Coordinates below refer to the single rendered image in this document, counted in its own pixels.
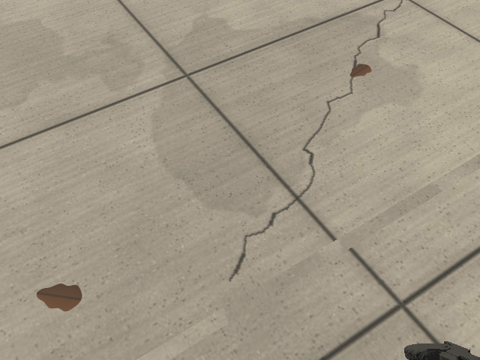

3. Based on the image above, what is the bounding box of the right robot hand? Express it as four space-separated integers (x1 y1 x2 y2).
404 341 480 360

